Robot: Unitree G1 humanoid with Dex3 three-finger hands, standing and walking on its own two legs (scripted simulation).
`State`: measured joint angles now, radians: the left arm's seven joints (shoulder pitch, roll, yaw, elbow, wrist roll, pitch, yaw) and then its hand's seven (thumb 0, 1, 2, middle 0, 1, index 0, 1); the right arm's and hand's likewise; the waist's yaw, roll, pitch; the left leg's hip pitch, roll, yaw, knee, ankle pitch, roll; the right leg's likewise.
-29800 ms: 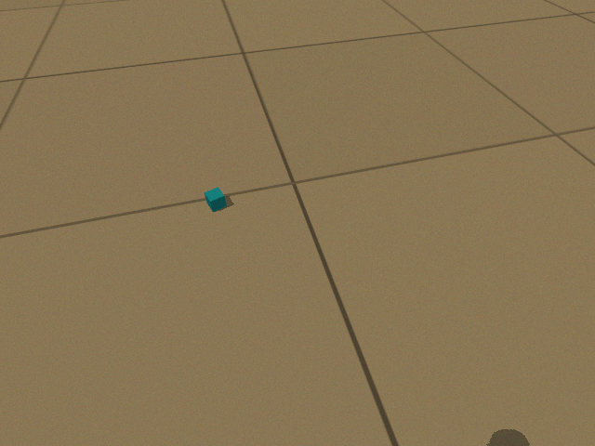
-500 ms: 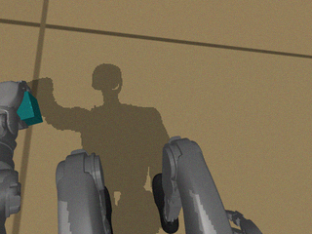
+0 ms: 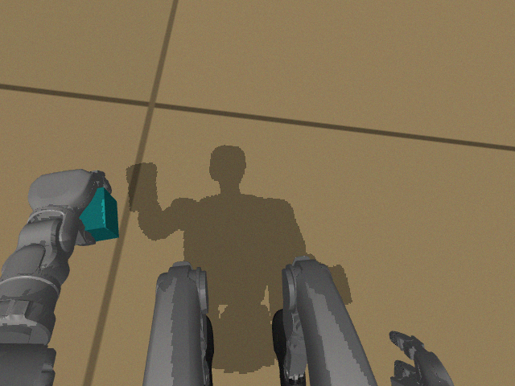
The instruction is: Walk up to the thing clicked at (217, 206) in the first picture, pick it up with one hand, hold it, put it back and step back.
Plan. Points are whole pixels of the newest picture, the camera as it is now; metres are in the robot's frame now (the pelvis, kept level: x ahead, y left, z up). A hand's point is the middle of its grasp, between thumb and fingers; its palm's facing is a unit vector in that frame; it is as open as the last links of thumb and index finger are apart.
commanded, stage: lift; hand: left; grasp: from above
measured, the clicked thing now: (90, 216) +0.40 +0.29 -0.15
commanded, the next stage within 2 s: hold in 0.98 s
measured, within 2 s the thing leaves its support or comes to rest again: neither
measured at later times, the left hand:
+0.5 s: hand (27, 194) +0.35 +0.26 +0.09, palm faces -0.46 -0.13 -0.88, open 10.1 cm
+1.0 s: hand (3, 119) +0.39 +0.23 +0.18, palm faces -0.45 -0.14 -0.88, open 10.1 cm
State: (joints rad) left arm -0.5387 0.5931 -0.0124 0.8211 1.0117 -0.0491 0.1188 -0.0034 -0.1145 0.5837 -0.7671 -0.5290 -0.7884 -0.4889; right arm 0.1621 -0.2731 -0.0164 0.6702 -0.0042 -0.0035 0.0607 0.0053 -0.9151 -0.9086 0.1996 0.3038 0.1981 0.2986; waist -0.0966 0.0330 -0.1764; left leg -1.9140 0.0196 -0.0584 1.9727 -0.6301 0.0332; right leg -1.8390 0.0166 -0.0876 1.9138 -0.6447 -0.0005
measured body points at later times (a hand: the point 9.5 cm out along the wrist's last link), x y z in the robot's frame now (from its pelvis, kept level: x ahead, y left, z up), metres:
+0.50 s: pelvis +0.03 +0.00 +0.19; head +0.12 +0.02 +0.63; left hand +0.37 +0.26 +0.14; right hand +0.14 -0.26 +0.07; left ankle +0.09 +0.11 -0.43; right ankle +0.09 -0.12 -0.43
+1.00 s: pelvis +0.08 +0.00 +0.27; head +0.14 +0.00 +0.72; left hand +0.41 +0.24 +0.23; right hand +0.17 -0.27 +0.15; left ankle +0.09 +0.11 -0.43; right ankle +0.09 -0.12 -0.43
